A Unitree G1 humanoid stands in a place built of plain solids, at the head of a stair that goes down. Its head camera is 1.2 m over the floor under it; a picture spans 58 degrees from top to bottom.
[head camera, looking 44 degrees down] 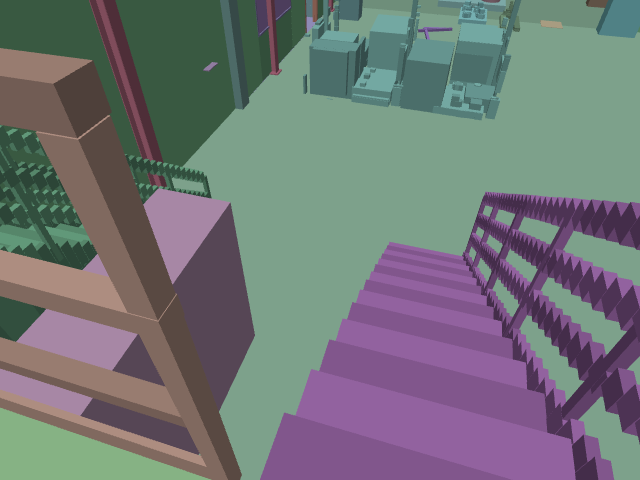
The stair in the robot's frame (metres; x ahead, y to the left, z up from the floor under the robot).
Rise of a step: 0.21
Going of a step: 0.29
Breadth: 1.04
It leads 16 degrees to the right of straight ahead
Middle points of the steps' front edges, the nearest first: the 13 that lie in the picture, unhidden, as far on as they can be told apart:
0.49 -0.38 -0.21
0.77 -0.46 -0.42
1.05 -0.55 -0.63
1.32 -0.63 -0.84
1.60 -0.71 -1.05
1.88 -0.79 -1.26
2.16 -0.87 -1.47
2.44 -0.96 -1.68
2.72 -1.04 -1.89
2.99 -1.12 -2.10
3.27 -1.20 -2.31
3.55 -1.29 -2.52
3.83 -1.37 -2.73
